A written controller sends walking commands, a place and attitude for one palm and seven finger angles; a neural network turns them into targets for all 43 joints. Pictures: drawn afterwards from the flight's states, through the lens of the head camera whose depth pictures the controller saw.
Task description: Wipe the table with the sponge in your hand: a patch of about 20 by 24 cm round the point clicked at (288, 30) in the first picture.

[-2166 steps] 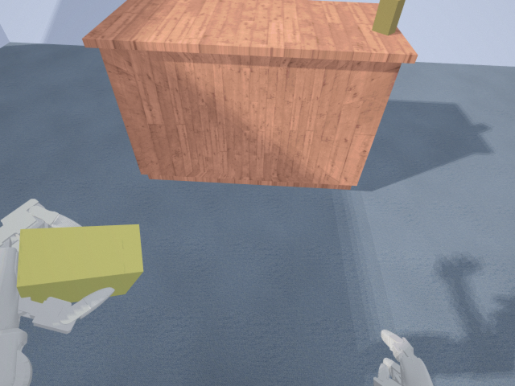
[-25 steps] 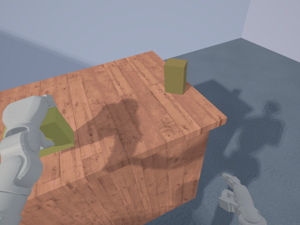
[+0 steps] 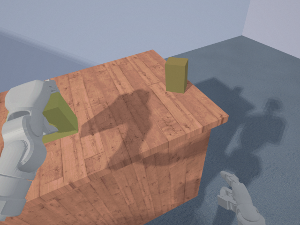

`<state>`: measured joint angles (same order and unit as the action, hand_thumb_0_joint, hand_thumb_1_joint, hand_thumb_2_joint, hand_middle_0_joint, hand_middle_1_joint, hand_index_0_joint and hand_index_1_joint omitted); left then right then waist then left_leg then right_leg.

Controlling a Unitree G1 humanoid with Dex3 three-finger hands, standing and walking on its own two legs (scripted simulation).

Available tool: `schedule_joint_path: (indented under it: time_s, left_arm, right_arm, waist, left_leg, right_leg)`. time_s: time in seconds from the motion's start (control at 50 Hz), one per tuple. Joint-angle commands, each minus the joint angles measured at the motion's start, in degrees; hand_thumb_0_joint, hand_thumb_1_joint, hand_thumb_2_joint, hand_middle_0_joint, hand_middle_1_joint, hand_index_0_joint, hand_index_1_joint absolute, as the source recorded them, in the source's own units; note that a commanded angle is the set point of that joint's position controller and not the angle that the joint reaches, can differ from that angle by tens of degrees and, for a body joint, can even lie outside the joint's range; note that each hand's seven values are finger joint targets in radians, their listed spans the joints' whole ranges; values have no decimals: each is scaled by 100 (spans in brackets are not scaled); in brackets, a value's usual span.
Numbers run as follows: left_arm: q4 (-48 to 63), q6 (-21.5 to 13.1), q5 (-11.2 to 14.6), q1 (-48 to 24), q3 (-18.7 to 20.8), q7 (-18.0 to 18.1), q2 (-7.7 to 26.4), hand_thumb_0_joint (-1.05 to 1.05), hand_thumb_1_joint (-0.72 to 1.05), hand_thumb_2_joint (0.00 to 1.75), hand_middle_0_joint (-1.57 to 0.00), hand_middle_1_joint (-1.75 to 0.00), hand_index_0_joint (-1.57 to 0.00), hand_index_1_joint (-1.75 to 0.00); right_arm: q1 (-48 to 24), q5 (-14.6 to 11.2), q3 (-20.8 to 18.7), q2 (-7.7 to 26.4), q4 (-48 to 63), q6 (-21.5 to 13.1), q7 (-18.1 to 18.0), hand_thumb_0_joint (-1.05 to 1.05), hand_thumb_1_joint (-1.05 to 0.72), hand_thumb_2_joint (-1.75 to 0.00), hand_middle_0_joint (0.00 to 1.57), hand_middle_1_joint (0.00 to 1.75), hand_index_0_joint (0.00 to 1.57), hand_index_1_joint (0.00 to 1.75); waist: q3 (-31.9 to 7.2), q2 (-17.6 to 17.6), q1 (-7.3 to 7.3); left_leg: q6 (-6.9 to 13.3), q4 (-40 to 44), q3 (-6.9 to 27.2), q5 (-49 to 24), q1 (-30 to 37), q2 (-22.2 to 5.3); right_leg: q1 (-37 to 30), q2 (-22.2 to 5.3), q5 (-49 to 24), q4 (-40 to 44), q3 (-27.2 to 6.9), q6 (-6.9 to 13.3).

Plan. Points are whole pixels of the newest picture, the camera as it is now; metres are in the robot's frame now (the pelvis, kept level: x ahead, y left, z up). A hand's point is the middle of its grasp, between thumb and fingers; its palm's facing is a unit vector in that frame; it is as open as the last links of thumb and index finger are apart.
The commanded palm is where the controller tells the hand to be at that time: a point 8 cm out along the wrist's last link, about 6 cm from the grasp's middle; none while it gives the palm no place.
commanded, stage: lift the sponge slowly off the table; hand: left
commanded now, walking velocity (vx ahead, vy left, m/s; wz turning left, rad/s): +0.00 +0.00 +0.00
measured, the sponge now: (49, 124) +0.29 +0.32 +0.15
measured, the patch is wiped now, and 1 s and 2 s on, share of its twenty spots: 0.95 0.95 0.95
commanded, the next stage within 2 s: bring the sponge back beside the body in 0.40 s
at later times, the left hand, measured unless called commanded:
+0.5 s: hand (38, 103) +0.30 +0.31 +0.22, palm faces +0.21 -0.06 -0.97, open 9.8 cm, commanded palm +0.24 +0.32 +0.29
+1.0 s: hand (32, 115) +0.26 +0.30 +0.22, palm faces +0.30 -0.10 -0.95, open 9.8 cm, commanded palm +0.20 +0.30 +0.28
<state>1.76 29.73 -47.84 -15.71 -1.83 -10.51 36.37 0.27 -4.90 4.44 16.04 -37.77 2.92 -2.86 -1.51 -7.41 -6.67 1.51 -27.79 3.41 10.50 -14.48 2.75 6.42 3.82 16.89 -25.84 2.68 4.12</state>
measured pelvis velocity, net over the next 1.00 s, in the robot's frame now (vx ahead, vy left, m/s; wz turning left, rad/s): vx -0.01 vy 0.00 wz -0.01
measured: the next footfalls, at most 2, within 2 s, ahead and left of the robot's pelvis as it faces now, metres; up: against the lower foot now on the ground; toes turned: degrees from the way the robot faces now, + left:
none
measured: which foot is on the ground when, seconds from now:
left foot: down 0.00-1.00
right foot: down 0.00-1.00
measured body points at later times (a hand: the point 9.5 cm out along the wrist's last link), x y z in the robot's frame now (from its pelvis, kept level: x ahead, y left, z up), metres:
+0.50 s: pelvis +0.00 +0.00 +0.00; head -0.02 -0.04 +0.45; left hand +0.28 +0.31 +0.27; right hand +0.27 -0.18 -0.07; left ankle +0.05 +0.10 -0.74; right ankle -0.03 -0.07 -0.74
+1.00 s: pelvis -0.01 +0.00 +0.00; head -0.03 -0.04 +0.45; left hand +0.23 +0.30 +0.27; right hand +0.27 -0.17 -0.06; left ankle +0.05 +0.10 -0.74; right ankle -0.03 -0.07 -0.74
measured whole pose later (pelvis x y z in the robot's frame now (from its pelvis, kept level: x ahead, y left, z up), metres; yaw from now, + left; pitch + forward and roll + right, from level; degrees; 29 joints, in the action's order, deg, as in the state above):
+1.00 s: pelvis -0.01 +0.00 +0.00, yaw +0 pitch -3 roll -1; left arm 16.9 33.5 -42.9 -8.0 1.1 -7.9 36.9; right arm -1.5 -5.5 5.6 15.0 -35.2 4.5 -3.6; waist -1.7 -7.4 -8.7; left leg 1.7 -27.9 3.0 10.3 -14.2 2.8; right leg 6.3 3.7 16.7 -26.3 2.3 3.8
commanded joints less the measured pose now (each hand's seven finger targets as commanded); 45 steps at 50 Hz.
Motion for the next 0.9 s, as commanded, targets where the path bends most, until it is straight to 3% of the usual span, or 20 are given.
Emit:
schedule_joint_path:
  time_s: [0.0,0.06,0.08,0.12,0.16,0.18,0.26,0.28,0.32,0.38,0.44,0.46,0.52,0.56,0.62,0.72,0.76,0.84,0.86,0.88]
  left_arm:
    - [1319,72,-101,-1582,1280,286,1901,0,10,130,-120,-160,-120,-160]
    - [1463,143,-3,-1569,1381,236,1997,0,10,130,-120,-160,-120,-160]
    - [1415,169,24,-1638,1175,227,1763,0,10,130,-120,-160,-120,-160]
    - [1317,181,64,-1655,1181,215,1806,0,10,130,-120,-160,-120,-160]
    - [1520,221,28,-1904,1147,191,1858,0,10,130,-120,-160,-120,-160]
    - [1549,220,29,-2059,1009,202,1712,0,10,130,-120,-160,-120,-160]
    - [1788,269,-3,-2078,1155,166,1959,0,10,130,-120,-160,-120,-160]
    - [1843,270,0,-2204,1089,181,1892,0,10,130,-120,-160,-120,-160]
    - [1506,298,1,-2254,901,171,1702,0,10,130,-120,-160,-120,-160]
    - [1240,310,-76,-2490,1003,190,1901,0,10,130,-120,-160,-120,-160]
    - [1040,317,-76,-2311,1068,141,1987,0,10,130,-120,-160,-120,-160]
    - [1155,332,-112,-2346,1235,138,2197,0,10,130,-120,-160,-120,-160]
    - [1339,355,-11,-1751,1123,39,1907,0,10,130,-120,-160,-120,-160]
    - [1721,379,34,-1424,1279,-19,1992,0,10,130,-120,-160,-120,-160]
    - [2178,348,144,-1018,1094,-42,1659,0,10,130,-120,-160,-120,-160]
    - [2612,263,155,-968,1335,195,1798,0,10,130,-120,-160,-120,-160]
    - [2942,237,108,-1214,1457,328,1947,0,10,130,-120,-160,-120,-160]
    - [2443,226,205,-1074,1365,497,1746,0,10,130,-120,-160,-120,-160]
    - [2567,256,213,-1118,1373,504,1758,0,10,130,-120,-160,-120,-160]
    - [2466,258,235,-1167,1240,526,1600,0,10,130,-120,-160,-120,-160]
  right_arm:
    - [-1422,-12,-201,508,1110,-290,37,0,-90,-90,20,30,20,30]
    - [-1515,-40,-190,536,1152,-217,36,0,-90,-90,20,30,20,30]
    - [-1484,-51,-172,511,1181,-207,25,0,-90,-90,20,30,20,30]
    - [-1430,-51,-174,528,1158,-179,-2,0,-90,-90,20,30,20,30]
    - [-1560,-85,-163,533,1193,-200,-24,0,-90,-90,20,30,20,30]
    - [-1473,-77,-156,514,1223,-219,-39,0,-90,-90,20,30,20,30]
    - [-1592,-87,-161,526,1234,-240,-53,0,-90,-90,20,30,20,30]
    - [-1511,-81,-151,506,1264,-254,-66,0,-90,-90,20,30,20,30]
    - [-1437,-87,-137,514,1190,-223,-83,0,-90,-90,20,30,20,30]
    - [-1449,-77,-129,542,1152,-261,-105,0,-90,-90,20,30,20,30]
    - [-1419,-50,-130,554,1115,-177,-102,0,-90,-90,20,30,20,30]
    - [-1516,-54,-134,584,1131,-201,-85,0,-90,-90,20,30,20,30]
    - [-1511,-55,-124,514,1215,-140,-21,0,-90,-90,20,30,20,30]
    - [-1623,-67,-133,511,1292,-129,31,0,-90,-90,20,30,20,30]
    - [-1579,-83,-114,448,1388,-93,53,0,-90,-90,20,30,20,30]
    - [-1550,-56,-125,449,1392,-135,5,0,-90,-90,20,30,20,30]
    - [-1704,-51,-132,457,1408,-187,-32,0,-90,-90,20,30,20,30]
    - [-1526,-39,-146,461,1309,-158,-87,0,-90,-90,20,30,20,30]
    - [-1696,-68,-131,454,1337,-205,-95,0,-90,-90,20,30,20,30]
    - [-1605,-60,-116,442,1329,-208,-106,0,-90,-90,20,30,20,30]
  waist:
    - [-1574,317,-147]
    - [-1301,306,-116]
    - [-1189,280,-83]
    - [-1099,407,-60]
    - [-1130,86,-37]
    - [-1279,172,-45]
    - [-1503,24,-69]
    - [-1633,160,-77]
    - [-1379,242,4]
    - [-1409,264,-42]
    - [-1447,393,-67]
    - [-1550,187,-92]
    - [-1683,261,-127]
    - [-1724,140,-157]
    - [-1468,150,-114]
    - [-1307,317,-146]
    - [-1340,32,-166]
    - [-1108,322,-162]
    - [-1108,84,-174]
    - [-1153,138,-161]
  left_leg:
    - [155,77,32,-1260,732,28]
    - [145,148,56,-1117,709,-3]
    - [139,156,34,-1091,673,-8]
    - [138,149,49,-1037,678,-30]
    - [134,213,76,-970,780,-34]
    - [130,188,85,-1013,767,-22]
    - [145,134,94,-1186,919,-14]
    - [143,115,93,-1239,900,4]
    - [127,186,93,-1078,877,-21]
    - [107,208,102,-889,812,-28]
    - [112,153,44,-1014,788,-24]
    - [101,155,55,-1022,807,-28]
    - [115,60,0,-1352,788,-12]
    - [117,39,31,-1440,793,-33]
    - [138,63,37,-1358,765,-47]
    - [128,135,138,-1159,793,-87]
    - [120,183,166,-1030,906,-93]
    - [75,214,130,-820,841,-93]
    - [64,269,147,-682,901,-98]
    - [50,269,137,-659,855,-103]
  right_leg:
    - [-205,-226,-1974,268,-462,-3]
    - [12,-181,-1760,347,-511,-2]
    - [86,-206,-1648,349,-397,-25]
    - [184,-208,-1599,393,-392,-41]
    - [253,-171,-1418,413,-480,15]
    - [161,-216,-1435,361,-383,2]
    - [60,-194,-1714,335,-536,47]
    - [-40,-235,-1722,292,-429,16]
    - [158,-215,-1481,390,-351,-15]
    - [170,-228,-1222,398,-405,28]
    - [69,-256,-1502,393,-438,-5]
    - [21,-228,-1533,369,-575,47]
    - [-173,-274,-2032,263,-440,-16]
    - [-201,-241,-2169,203,-512,19]
    - [17,-237,-1931,237,-343,-42]
    - [200,-171,-1454,271,-352,0]
    - [260,-116,-1207,292,-527,75]
    - [350,-149,-903,431,-440,22]
    - [403,-117,-735,480,-587,73]
    - [365,-166,-684,446,-456,51]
